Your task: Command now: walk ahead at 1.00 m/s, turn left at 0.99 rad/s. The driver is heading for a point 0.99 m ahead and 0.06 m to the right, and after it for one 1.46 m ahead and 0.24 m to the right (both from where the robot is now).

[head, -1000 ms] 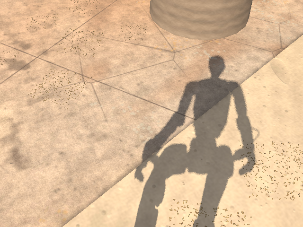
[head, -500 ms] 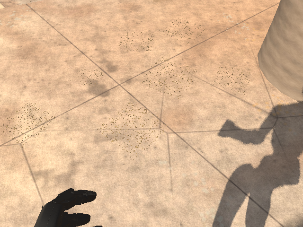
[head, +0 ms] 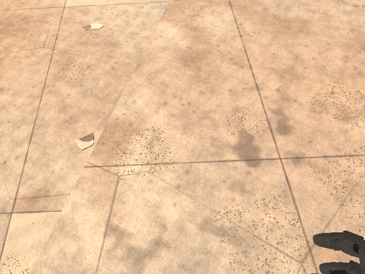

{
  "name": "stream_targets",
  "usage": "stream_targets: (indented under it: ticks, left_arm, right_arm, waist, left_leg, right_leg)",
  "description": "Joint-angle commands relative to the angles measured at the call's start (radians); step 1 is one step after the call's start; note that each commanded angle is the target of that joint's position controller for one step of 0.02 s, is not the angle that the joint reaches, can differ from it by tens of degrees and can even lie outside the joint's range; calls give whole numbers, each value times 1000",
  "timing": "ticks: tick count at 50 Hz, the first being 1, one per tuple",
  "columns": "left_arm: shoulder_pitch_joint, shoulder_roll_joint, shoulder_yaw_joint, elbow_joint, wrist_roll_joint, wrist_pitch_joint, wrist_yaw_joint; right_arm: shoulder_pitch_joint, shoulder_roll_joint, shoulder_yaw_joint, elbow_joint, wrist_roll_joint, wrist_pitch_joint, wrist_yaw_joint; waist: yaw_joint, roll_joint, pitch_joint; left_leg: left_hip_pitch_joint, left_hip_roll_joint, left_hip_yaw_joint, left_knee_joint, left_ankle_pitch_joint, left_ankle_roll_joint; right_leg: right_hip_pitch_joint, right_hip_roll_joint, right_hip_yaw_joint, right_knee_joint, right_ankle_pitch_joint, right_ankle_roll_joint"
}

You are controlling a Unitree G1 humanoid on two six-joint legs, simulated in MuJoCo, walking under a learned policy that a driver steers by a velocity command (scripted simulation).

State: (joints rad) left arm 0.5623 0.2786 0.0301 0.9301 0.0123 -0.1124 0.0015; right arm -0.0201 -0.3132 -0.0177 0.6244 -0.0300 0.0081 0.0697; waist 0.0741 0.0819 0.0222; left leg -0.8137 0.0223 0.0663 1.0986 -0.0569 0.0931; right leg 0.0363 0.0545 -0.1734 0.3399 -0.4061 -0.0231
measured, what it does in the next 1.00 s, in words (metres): walks ahead: left foot, then right foot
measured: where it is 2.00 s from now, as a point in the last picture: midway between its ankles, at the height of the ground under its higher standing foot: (223, 177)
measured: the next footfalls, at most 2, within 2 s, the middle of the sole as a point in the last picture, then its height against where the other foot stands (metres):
left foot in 0.14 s outside the picture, level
right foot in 0.54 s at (230, 204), level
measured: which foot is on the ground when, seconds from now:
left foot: up 0.00-0.12, down 0.14-0.54, up 0.56-0.94, down 0.96-1.00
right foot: down 0.00-0.14, up 0.16-0.52, down 0.54-0.96, up 0.98-1.00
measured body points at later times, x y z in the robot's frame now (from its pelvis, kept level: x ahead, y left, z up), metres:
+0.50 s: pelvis +0.46 -0.01 -0.01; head +0.49 -0.02 +0.44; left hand +0.60 +0.27 -0.09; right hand +0.52 -0.29 -0.14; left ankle +0.24 +0.00 -0.73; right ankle +0.70 -0.10 -0.70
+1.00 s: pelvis +0.81 +0.01 -0.01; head +0.85 +0.01 +0.44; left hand +0.97 +0.30 -0.11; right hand +1.01 -0.26 -0.06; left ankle +0.97 +0.10 -0.73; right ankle +0.71 -0.07 -0.70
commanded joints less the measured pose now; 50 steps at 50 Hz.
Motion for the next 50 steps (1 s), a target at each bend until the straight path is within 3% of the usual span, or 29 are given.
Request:
stream_targets:
  ticks: [1, 4, 6, 7, 8, 9, 10, 11, 13, 15, 18, 20, 23, 25, 27, 28, 29, 30, 31, 32, 33, 34, 37, 40, 44, 47, 48, 49, 50]
  left_arm:
    - [-102, 97, 8, -83, 2, -25, 7]
    - [-60, 171, 25, -79, 8, -3, 52]
    - [-160, 207, 34, -121, 18, 26, 67]
    - [-241, 219, 47, -144, 19, 42, 49]
    - [-281, 121, 23, -211, 46, 33, 29]
    - [-166, 100, 9, -305, 24, 22, 31]
    - [-236, 125, -3, -327, 28, 2, 23]
    - [-248, 143, 3, -300, 28, 1, 16]
    - [-209, 124, 0, -267, 58, 42, 5]
    - [-263, 90, -10, -293, 58, 70, -10]
    - [-381, 42, -23, -320, 17, 61, -30]
    - [-452, 36, -21, -320, -9, 57, -43]
    - [-513, 57, -9, -323, -8, 53, -48]
    - [-458, 89, 11, -308, 0, 54, -45]
    - [-113, 130, 38, -200, 16, 54, -33]
    - [50, 196, 61, -158, 29, 57, -20]
    - [23, 342, 99, -154, 43, 60, -19]
    - [-30, 295, 103, -188, 3, 64, -29]
    - [-89, 264, 95, -192, -6, 63, -24]
    - [-175, 167, 67, -260, -42, 38, -30]
    - [-253, 155, 62, -269, -51, 31, -31]
    - [-282, 150, 57, -282, -31, 25, -24]
    - [-335, 182, 68, -301, -33, 27, -5]
    - [-322, 220, 89, -297, -43, 75, 30]
    - [-279, 191, 93, -289, -51, 123, 54]
    - [-361, 133, 84, -335, -41, 133, 59]
    - [-324, 59, 60, -351, -24, 135, 51]
    - [-142, 15, 43, -347, -12, 127, 39]
    - [-44, 125, 56, -349, -37, 125, 12]
  right_arm:
    - [-73, 12, 26, -72, 6, -10, 18]
    - [-2, -43, 10, -36, -10, -8, 16]
    - [346, -130, -34, 72, -16, -9, 0]
    - [508, -174, -66, 133, 12, -17, -21]
    - [461, -235, -87, 140, 46, -7, -45]
    - [420, -277, -94, 88, 15, -9, -51]
    - [417, -226, -90, 70, 3, -1, -73]
    - [360, -157, -75, 96, -5, -6, -87]
    - [285, -105, -52, 94, 3, -40, -95]
    - [279, -93, -44, 114, 11, -79, -87]
    - [298, -113, -56, 134, 23, -119, -62]
    - [367, -116, -57, 157, 40, -136, -47]
    - [433, -154, -62, 192, 20, -135, -53]
    - [437, -196, -70, 200, -4, -124, -74]
    - [376, -197, -71, 187, -26, -94, -96]
    - [363, -154, -56, 167, -18, -97, -101]
    - [477, -10, -23, 105, 28, -111, -72]
    - [407, -82, -24, 94, 7, -119, -87]
    - [314, -90, -19, 63, 13, -126, -88]
    - [226, -104, -15, 11, 44, -144, -72]
    - [188, -106, -23, 1, 47, -144, -68]
    - [192, -112, -27, -11, 37, -136, -66]
    - [193, -80, -16, -30, 6, -111, -79]
    - [125, -38, -3, -41, 16, -101, -87]
    - [19, -74, -24, -82, 37, -92, -81]
    - [140, -100, -48, -40, 23, -109, -83]
    - [219, -123, -52, -26, 3, -108, -94]
    - [213, -116, -40, -58, -24, -90, -96]
    - [181, -146, -63, -40, 3, -73, -97]
  waist:
    - [-80, -131, 74]
    - [-143, -190, -13]
    - [-316, -173, -139]
    - [-389, -47, -178]
    - [-293, 118, -152]
    - [-178, 61, -329]
    - [-208, -61, -267]
    - [-133, -149, -41]
    - [-19, -152, 76]
    - [8, -142, 124]
    - [-35, -105, 111]
    - [-95, -93, 106]
    - [-129, -92, 104]
    - [-88, -31, 14]
    - [82, -10, -142]
    - [145, -50, -218]
    - [3, -464, -330]
    - [45, -257, -450]
    - [25, -165, -302]
    - [26, -106, -244]
    - [-28, -60, -137]
    - [-74, -57, -82]
    - [-128, -53, -19]
    - [-96, -118, -108]
    - [-57, -177, -134]
    - [-125, -197, -176]
    - [-119, -58, -292]
    - [-33, 138, -370]
    - [15, 246, -448]
  left_leg:
    - [229, -46, 107, -257, 105, 42]
    - [418, -131, 150, -345, 18, 89]
    - [828, -137, 55, -392, -44, 170]
    - [1062, -79, -51, -522, 17, 251]
    - [1166, 39, -257, -410, 124, 286]
    - [1346, 230, -626, -525, 79, 447]
    - [1222, 273, -787, -773, -280, 422]
    - [984, 245, -716, -875, -359, 361]
    - [664, 142, -556, -895, -226, 296]
    - [439, 72, -437, -949, -131, 272]
    - [399, -5, -231, -981, 58, 193]
    - [486, 23, -192, -1059, 105, 162]
    - [799, 82, -116, -1031, 424, 119]
    - [951, 120, -54, -859, 863, 75]
    - [924, 108, 17, -389, 1012, 13]
    - [714, 51, 33, -35, 730, -12]
    - [217, -170, 0, 441, -384, -99]
    - [144, -145, -148, 528, -416, -76]
    - [91, -76, -172, 480, -338, -78]
    - [103, -52, -221, 389, -381, -77]
    - [103, -25, -203, 298, -358, -82]
    - [163, -8, -200, 243, -347, -89]
    - [256, -21, -152, -78, -303, -146]
    - [433, -120, -99, -389, -54, -181]
    - [492, -155, -172, -610, 92, -180]
    - [626, -59, -222, -774, 263, -134]
    - [877, 140, -369, -710, 500, -49]
    - [1075, 370, -632, -629, 899, 113]
    - [1067, 530, -843, -664, 542, 250]
  right_leg:
    - [-159, -194, -14, -134, 1094, 97]
    - [-47, -254, -46, 90, 1524, 119]
    - [-235, -293, -16, 557, 1517, 118]
    - [-448, -175, -36, 1039, 795, 105]
    - [-778, -42, -15, 1365, -107, 82]
    - [-971, -86, 197, 1454, -166, 88]
    - [-1017, -99, 256, 1312, -70, 66]
    - [-995, -144, 237, 1169, -5, 57]
    - [-827, -194, 231, 1014, -5, 74]
    - [-691, -226, 208, 819, 37, 94]
    - [-539, -239, 167, 502, 392, 47]
    - [-465, -209, 125, 363, 601, -10]
    - [-541, -139, 81, 252, 539, -73]
    - [-485, -40, 42, 260, 371, -104]
    - [-189, 37, 35, 201, 343, -136]
    - [52, -56, 163, 225, 365, -172]
    - [400, -371, 747, 188, 649, -392]
    - [431, -369, 903, 112, 805, -396]
    - [304, -350, 742, 113, 887, -369]
    - [193, -295, 703, 47, 710, -320]
    - [39, -254, 637, 8, 684, -301]
    - [-100, -236, 608, -37, 735, -299]
    - [-326, -141, 492, -55, 907, -272]
    - [-420, -48, 418, 16, 933, -178]
    - [-352, -19, 554, 101, 606, -77]
    - [-277, 22, 576, 333, 451, -28]
    - [-397, 85, 480, 595, 82, 16]
    - [-598, 172, 417, 796, -398, 51]
    - [-677, 42, 372, 983, -307, 74]
Velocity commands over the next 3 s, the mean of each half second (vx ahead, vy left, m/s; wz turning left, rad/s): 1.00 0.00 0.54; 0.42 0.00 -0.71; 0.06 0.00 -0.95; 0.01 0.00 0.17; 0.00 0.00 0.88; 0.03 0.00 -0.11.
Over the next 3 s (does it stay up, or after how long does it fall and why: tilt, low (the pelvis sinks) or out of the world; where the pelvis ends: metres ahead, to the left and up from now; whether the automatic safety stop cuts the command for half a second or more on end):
stays up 0.88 0.00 0.01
